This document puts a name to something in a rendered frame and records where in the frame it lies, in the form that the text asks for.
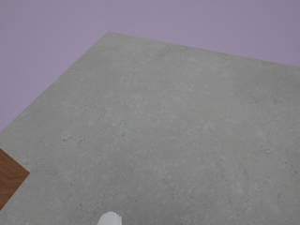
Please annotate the cabinet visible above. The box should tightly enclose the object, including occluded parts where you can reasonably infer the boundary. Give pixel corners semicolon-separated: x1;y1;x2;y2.
0;148;30;211

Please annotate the robot left thigh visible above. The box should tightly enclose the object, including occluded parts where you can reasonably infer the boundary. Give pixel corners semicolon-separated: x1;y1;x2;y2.
97;212;122;225

